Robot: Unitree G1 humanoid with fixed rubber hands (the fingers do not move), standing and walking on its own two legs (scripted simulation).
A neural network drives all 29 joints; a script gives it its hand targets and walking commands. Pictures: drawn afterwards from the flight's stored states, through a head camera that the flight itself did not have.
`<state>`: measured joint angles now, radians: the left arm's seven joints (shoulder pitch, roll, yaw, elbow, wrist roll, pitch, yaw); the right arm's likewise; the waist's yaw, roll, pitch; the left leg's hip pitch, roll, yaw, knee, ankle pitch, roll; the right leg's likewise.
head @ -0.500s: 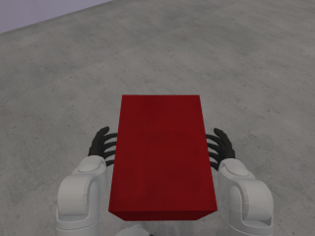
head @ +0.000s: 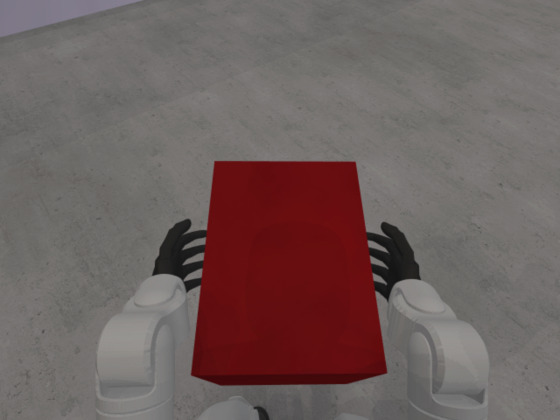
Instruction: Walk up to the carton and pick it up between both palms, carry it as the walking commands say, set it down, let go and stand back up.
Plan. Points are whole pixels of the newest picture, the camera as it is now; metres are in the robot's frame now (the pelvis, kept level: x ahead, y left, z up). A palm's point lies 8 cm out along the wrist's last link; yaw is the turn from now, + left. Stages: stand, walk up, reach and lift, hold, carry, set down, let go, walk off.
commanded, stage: carry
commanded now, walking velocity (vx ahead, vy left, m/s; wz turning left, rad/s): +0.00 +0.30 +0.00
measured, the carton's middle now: (284, 279) +0.30 +0.01 +0.03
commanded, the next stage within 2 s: none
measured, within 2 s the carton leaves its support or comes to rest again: neither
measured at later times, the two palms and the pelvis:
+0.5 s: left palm (7, 345) +0.18 +0.30 +0.09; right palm (267, 339) +0.20 +0.03 +0.10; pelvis -0.07 +0.15 +0.01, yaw +2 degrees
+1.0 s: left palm out of the picture +0.10 +0.45 +0.08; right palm (104, 417) +0.12 +0.18 +0.10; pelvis -0.15 +0.28 +0.01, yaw +4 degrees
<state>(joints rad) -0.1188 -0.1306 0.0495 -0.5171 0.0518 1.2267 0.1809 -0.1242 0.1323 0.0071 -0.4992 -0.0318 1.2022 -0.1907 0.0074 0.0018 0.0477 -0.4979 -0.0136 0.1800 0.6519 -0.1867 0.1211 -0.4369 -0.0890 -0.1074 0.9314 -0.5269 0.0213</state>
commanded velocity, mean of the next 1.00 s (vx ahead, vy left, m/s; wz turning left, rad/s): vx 0.00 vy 0.30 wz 0.00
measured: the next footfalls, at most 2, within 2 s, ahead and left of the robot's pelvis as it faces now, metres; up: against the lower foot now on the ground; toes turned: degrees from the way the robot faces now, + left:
right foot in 0.04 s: +0.03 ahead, -0.12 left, +0.00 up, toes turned -8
left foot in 0.28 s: +0.06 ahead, +0.22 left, +0.00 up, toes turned +9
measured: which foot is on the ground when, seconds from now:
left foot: down 0.00-0.06, up 0.08-0.26, down 0.28-0.64, up 0.66-0.84, down 0.86-1.00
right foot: up 0.00-0.02, down 0.04-0.30, up 0.32-0.60, down 0.62-0.88, up 0.90-1.00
